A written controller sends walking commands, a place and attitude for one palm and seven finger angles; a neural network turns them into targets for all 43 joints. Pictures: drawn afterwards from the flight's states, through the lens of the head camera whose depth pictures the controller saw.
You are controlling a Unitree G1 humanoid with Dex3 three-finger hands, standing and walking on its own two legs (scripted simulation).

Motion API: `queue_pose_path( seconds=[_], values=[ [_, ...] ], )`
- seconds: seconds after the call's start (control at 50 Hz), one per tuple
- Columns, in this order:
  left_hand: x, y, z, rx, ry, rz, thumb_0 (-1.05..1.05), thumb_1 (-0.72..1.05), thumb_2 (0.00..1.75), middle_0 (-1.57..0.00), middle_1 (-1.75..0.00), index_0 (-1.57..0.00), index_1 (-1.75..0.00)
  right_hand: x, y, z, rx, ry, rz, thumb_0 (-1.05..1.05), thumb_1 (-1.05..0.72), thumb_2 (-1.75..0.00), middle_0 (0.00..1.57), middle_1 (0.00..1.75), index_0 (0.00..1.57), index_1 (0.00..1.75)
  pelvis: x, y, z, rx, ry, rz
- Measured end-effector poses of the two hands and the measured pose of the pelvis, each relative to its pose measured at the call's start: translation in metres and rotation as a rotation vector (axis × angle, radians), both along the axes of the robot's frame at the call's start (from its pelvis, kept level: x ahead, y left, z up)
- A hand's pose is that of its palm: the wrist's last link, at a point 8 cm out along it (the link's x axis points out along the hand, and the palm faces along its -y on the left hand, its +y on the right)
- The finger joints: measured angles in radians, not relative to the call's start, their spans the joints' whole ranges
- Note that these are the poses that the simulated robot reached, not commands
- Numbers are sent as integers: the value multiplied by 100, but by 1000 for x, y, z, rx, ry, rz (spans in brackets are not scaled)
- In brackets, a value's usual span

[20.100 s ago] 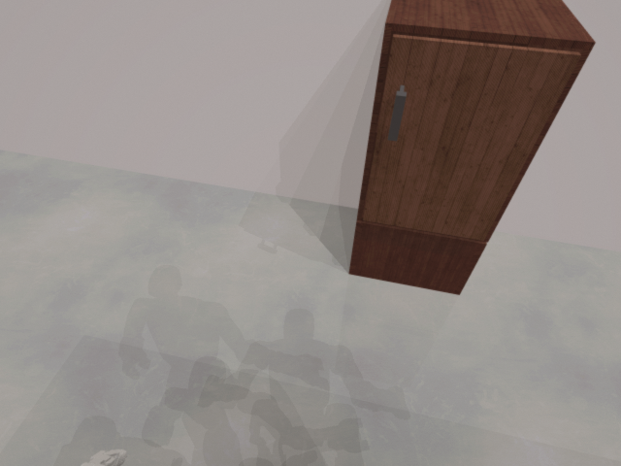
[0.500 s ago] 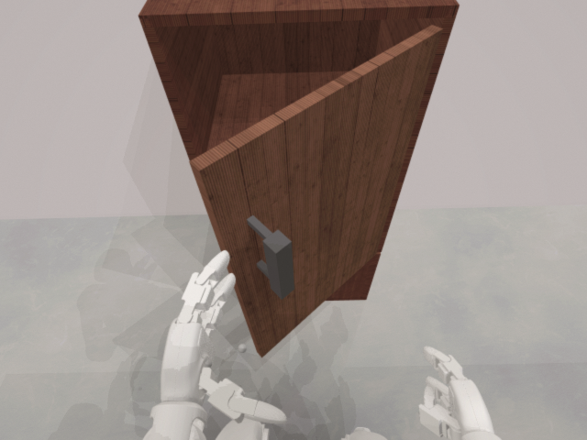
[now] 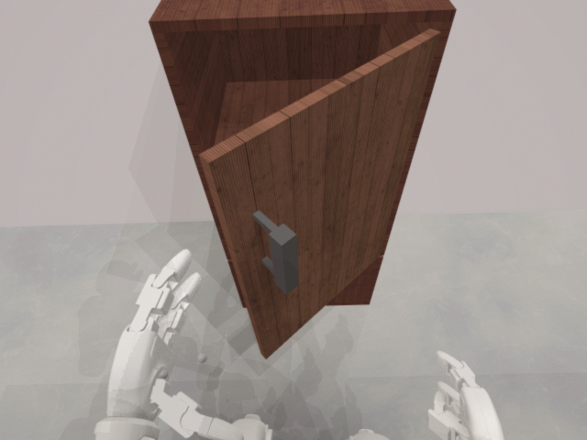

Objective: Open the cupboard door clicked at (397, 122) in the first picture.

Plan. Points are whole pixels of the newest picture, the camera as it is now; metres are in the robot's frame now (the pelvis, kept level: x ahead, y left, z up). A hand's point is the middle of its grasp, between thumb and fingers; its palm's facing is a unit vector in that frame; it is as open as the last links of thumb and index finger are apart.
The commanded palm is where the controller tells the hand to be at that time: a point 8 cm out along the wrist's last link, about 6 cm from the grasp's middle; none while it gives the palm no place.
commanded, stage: draw the hand back to the body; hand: left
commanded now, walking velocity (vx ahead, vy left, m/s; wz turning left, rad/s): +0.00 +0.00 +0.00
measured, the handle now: (274, 252) +0.35 +0.05 +0.07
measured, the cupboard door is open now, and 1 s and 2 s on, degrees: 42 42 42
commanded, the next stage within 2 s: step back with the hand held close in 1.40 s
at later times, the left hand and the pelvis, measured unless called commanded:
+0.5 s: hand (94, 338) +0.20 +0.20 +0.15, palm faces +0.16 -0.94 -0.29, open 15.1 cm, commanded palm +0.16 +0.25 +0.18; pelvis +0.02 +0.03 +0.05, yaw +0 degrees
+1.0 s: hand out of the picture +0.22 +0.28 +0.23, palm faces +0.44 -0.80 -0.40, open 9.3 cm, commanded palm +0.17 +0.32 +0.25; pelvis +0.03 +0.02 +0.08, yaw -1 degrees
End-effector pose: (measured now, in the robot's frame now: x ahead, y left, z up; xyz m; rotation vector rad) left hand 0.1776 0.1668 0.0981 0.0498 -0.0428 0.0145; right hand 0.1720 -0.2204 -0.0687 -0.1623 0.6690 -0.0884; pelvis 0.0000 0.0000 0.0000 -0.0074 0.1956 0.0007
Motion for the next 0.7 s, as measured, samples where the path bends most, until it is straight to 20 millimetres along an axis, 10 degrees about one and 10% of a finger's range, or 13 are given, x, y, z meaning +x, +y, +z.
queue_pose_path(
  seconds=[0.36, 0.7],
  values=[
    [-7, 58, 46, 52, 8, 52, -1, -45, 32, -15, -30, -15, -30, 8, 20, 45, -30, -91, 4, 1, -90, -90, 20, 30, 20, 30, 10, 19, 28, -22, -86, 1],
    [-8, 113, 101, 322, 34, 286, 0, 4, 53, -18, -30, -18, -30, 23, 49, 68, -25, -69, 42, 1, -90, -90, 20, 30, 20, 30, 22, 31, 63, -8, -193, -3]
  ],
)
